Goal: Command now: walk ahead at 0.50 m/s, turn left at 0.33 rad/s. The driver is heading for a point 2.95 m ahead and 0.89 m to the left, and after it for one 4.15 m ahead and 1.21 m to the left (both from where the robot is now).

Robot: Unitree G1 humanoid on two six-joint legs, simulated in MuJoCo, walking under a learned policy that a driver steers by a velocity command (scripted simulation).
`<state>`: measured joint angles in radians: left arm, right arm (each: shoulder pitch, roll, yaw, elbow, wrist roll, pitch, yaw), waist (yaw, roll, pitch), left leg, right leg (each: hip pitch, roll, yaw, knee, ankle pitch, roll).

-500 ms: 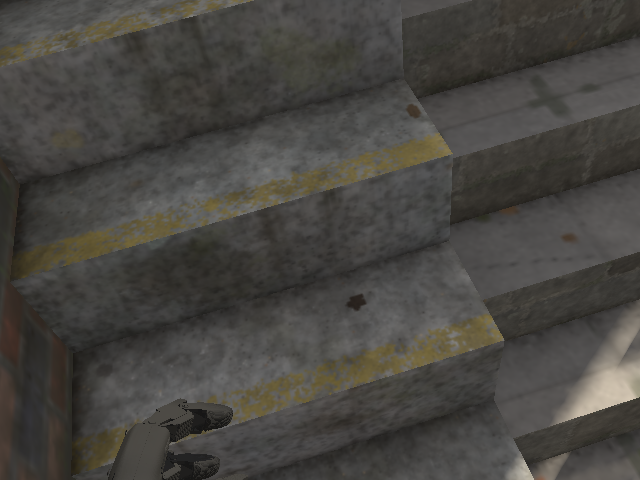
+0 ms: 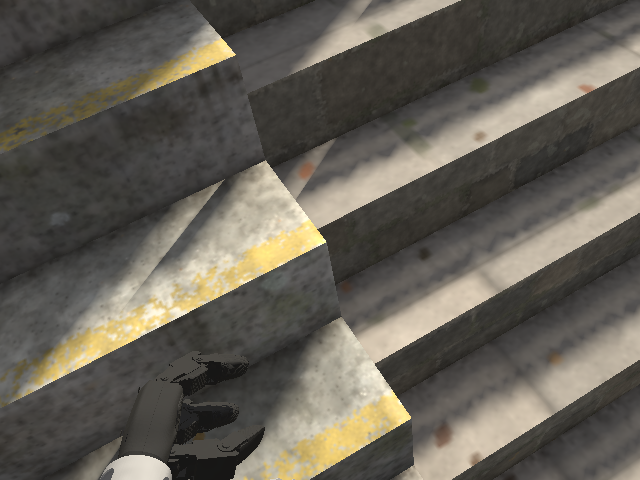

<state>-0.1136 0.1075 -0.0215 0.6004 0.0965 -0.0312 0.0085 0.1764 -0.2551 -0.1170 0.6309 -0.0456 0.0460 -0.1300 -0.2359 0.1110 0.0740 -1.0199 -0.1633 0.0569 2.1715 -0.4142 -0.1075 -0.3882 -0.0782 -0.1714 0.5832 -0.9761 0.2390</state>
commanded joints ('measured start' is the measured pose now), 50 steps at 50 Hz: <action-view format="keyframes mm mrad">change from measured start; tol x64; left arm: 1 -696 82 20 -261 -62 -132 39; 14 -12 58 15 -198 -138 80 -41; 25 -1033 103 58 -248 -112 -34 -5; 36 115 109 62 -109 -108 98 -3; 42 -788 72 -25 -295 -102 162 -177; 50 -36 240 -27 -92 -24 3 -119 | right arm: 1 817 -105 -51 161 -11 45 73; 14 -56 -86 -36 -156 -10 4 54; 25 1462 -113 -69 481 11 78 87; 35 -709 -544 -142 -279 -40 -209 104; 41 477 102 -54 -71 80 92 -68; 50 -196 -60 -50 -340 147 -82 -104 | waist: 1 -419 -299 -399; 9 263 -88 -203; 24 -749 -258 -424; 33 441 533 -68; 37 119 -386 14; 50 186 -302 -20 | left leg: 1 471 239 11 -295 -21 97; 10 305 352 103 -2022 664 256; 14 725 314 -190 -1334 764 287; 18 114 -228 91 -209 -676 110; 21 831 -149 301 505 -205 -8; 27 96 459 -37 -1654 274 466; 35 -1232 501 -355 -1817 -399 283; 41 -187 -153 -97 277 -474 32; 50 -908 -314 106 411 -261 -128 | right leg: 1 49 -307 101 -182 728 -249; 8 567 -23 89 1146 316 -159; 12 251 197 0 701 691 -57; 15 121 -187 64 -871 1531 -244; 21 -518 -69 -328 -265 988 -90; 25 224 -13 -583 -432 1053 190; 34 285 -107 6 2260 712 121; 40 -219 -260 117 -342 1621 -268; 50 529 -193 428 -227 2063 97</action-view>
